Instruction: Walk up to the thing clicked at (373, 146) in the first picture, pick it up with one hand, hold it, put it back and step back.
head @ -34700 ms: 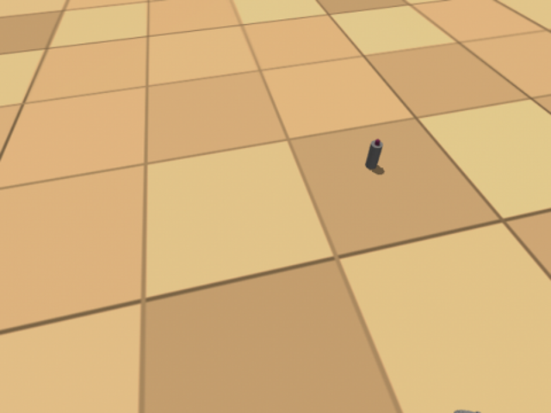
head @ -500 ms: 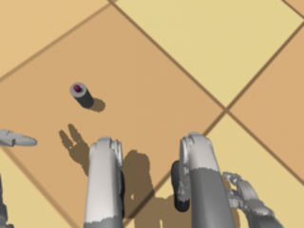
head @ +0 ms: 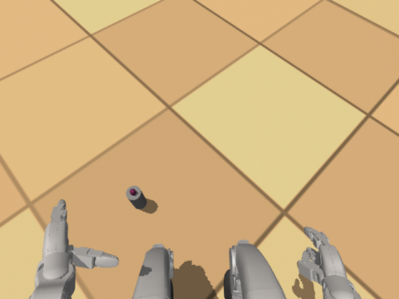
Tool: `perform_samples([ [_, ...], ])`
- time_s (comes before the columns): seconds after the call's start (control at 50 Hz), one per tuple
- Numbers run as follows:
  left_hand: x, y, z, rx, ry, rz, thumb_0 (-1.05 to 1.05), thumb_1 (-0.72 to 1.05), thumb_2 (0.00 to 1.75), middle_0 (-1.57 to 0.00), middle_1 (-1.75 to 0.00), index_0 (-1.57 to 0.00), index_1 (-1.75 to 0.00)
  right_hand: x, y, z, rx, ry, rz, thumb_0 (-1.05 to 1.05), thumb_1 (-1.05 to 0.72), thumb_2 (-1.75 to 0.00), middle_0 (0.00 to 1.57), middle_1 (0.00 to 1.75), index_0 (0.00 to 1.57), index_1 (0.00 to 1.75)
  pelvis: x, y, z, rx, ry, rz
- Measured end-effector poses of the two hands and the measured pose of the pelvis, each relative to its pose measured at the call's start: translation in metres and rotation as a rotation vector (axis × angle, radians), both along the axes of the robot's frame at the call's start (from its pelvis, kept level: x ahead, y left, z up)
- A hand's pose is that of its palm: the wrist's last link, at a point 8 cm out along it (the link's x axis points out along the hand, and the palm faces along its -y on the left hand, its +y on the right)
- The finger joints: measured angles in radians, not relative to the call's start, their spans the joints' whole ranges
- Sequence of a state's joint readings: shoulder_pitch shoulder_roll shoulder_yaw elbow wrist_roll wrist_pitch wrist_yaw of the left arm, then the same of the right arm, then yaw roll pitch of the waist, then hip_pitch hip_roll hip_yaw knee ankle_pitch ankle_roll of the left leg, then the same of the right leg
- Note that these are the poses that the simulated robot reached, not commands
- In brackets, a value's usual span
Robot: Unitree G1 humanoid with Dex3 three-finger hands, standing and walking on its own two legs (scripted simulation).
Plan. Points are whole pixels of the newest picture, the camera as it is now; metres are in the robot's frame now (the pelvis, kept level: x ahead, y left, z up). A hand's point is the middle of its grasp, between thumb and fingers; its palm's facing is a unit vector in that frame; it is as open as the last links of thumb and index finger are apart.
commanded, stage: home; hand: left
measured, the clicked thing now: (136, 197) +0.47 +0.25 -0.56
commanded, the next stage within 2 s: stand in 1.94 s
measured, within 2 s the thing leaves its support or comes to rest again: neither
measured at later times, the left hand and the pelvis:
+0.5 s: hand (89, 259) +0.19 +0.19 +0.02, palm faces +0.15 -0.94 -0.31, open 17.4 cm; pelvis +0.03 +0.00 +0.07, yaw +1 degrees
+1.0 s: hand (97, 261) +0.19 +0.18 +0.02, palm faces +0.13 -0.95 -0.30, open 17.6 cm; pelvis +0.02 +0.00 +0.08, yaw +1 degrees
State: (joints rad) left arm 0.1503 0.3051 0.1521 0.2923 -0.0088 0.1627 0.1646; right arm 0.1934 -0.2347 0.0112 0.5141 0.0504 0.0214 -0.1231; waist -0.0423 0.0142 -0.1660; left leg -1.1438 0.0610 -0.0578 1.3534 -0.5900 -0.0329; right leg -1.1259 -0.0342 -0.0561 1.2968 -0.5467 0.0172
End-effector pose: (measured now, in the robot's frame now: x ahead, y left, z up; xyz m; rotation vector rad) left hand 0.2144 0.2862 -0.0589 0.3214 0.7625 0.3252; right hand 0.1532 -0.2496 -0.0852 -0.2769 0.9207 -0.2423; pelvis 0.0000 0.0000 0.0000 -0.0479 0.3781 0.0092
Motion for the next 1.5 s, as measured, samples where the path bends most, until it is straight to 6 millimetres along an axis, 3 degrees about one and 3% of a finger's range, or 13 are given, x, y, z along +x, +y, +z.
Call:
perform_samples([
  [0.14, -0.016, -0.026, 0.051, -0.045, 0.016, -0.021, -0.01, -0.52, 0.07, -0.07, -0.06, -0.06, -0.05, 0.0, 0.007, 0.048, 0.0, -0.068, -0.038, 0.01, -0.9, -0.9, 0.2, 0.3, 0.2, 0.31, 0.017, 0.003, 0.041, 0.002, -0.097, 0.006],
  [0.26, -0.027, -0.042, 0.092, -0.071, -0.033, -0.046, -0.01, -0.51, 0.07, -0.07, -0.06, -0.06, -0.05, 0.009, 0.017, 0.074, 0.009, -0.147, -0.042, 0.01, -0.9, -0.9, 0.2, 0.3, 0.2, 0.31, 0.027, 0.006, 0.062, 0.005, -0.161, 0.007],
  [0.4, -0.041, -0.05, 0.11, -0.097, -0.042, -0.049, -0.01, -0.52, 0.07, -0.07, -0.06, -0.06, -0.05, 0.028, 0.026, 0.091, 0.028, -0.232, -0.007, 0.01, -0.9, -0.9, 0.2, 0.3, 0.2, 0.31, 0.03, 0.007, 0.072, 0.009, -0.205, 0.011],
  [0.56, -0.049, -0.047, 0.108, -0.094, -0.023, -0.031, -0.01, -0.53, 0.06, -0.06, -0.06, -0.06, -0.05, 0.039, 0.026, 0.097, 0.021, -0.265, 0.04, 0.02, -0.9, -0.9, 0.2, 0.3, 0.2, 0.31, 0.028, 0.004, 0.074, 0.014, -0.225, 0.019],
  [1.0, -0.049, -0.06, 0.109, -0.103, -0.014, -0.049, -0.01, -0.56, 0.04, -0.06, -0.05, -0.05, -0.05, 0.017, 0.011, 0.092, 0.022, -0.225, 0.016, 0.02, -0.9, -0.9, 0.2, 0.3, 0.2, 0.31, 0.023, -0.005, 0.078, 0.022, -0.242, 0.014],
  [1.5, -0.053, -0.063, 0.109, -0.111, -0.018, -0.043, -0.01, -0.59, 0.03, -0.06, -0.05, -0.05, -0.04, 0.024, 0.01, 0.096, 0.018, -0.256, 0.031, 0.02, -0.9, -0.9, 0.2, 0.3, 0.2, 0.31, 0.021, -0.007, 0.079, 0.026, -0.249, 0.013],
])
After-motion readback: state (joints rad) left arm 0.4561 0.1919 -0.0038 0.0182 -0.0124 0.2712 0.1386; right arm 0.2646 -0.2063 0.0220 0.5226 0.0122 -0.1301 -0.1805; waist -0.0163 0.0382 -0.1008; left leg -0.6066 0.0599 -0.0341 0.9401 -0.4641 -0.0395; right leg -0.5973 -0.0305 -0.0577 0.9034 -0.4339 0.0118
